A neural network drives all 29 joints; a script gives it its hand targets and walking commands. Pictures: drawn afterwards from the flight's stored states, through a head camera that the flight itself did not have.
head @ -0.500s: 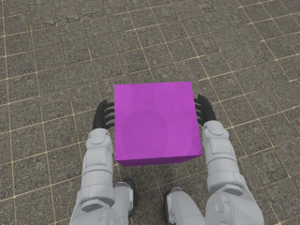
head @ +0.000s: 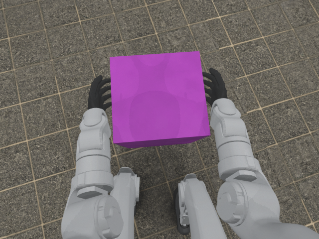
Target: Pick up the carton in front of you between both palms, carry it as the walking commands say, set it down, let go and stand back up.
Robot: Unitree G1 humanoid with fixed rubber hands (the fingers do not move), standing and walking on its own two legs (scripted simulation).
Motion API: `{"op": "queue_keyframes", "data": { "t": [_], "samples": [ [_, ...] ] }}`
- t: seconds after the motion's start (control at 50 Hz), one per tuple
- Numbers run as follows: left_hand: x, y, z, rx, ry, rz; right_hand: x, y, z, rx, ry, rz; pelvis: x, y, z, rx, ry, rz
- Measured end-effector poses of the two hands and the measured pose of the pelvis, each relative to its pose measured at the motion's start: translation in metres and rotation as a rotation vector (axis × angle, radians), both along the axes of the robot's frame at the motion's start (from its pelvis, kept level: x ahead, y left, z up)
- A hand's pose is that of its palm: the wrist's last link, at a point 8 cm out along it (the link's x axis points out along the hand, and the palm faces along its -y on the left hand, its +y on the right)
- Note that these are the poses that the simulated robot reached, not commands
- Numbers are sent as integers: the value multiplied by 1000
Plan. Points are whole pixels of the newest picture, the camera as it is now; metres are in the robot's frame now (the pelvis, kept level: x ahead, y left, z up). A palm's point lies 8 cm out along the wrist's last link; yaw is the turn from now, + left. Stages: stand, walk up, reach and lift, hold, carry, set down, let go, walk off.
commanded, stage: set down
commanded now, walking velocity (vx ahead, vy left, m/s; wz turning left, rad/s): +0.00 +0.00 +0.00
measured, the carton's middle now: (157, 108) +0.45 +0.03 -0.15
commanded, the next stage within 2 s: none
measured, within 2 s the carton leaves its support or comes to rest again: rests again in 1.72 s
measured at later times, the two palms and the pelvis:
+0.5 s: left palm (107, 114) +0.45 +0.19 -0.24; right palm (196, 106) +0.49 -0.11 -0.23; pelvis -0.02 +0.01 -0.12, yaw -2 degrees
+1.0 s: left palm (108, 111) +0.49 +0.21 -0.34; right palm (185, 111) +0.50 -0.09 -0.36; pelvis -0.03 +0.00 -0.20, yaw -1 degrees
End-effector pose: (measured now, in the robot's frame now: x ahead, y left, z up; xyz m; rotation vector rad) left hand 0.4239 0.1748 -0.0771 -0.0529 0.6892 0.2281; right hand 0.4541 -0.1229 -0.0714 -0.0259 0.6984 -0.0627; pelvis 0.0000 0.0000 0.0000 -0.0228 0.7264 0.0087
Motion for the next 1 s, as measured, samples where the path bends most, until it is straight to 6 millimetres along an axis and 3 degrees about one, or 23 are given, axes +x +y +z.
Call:
{"op": "queue_keyframes", "data": {
  "t": [0.12,0.28,0.72,0.86,1.0],
  "samples": [
    [13,-3,-41,3,-3,-23,6,-4,-43,-4,-3,-17,-3,2,-31,-1,62,-16],
    [19,7,-95,7,0,-4,17,7,-99,-1,-1,5,-11,5,-72,0,107,-24],
    [43,17,-234,29,43,-28,43,17,-236,-32,33,31,-34,9,-167,-4,90,-35],
    [60,33,-253,62,63,-38,49,30,-274,-22,45,62,-32,7,-189,3,66,-28],
    [68,34,-266,62,66,-49,50,31,-291,-12,47,63,-29,4,-203,4,44,-29]
  ]
}}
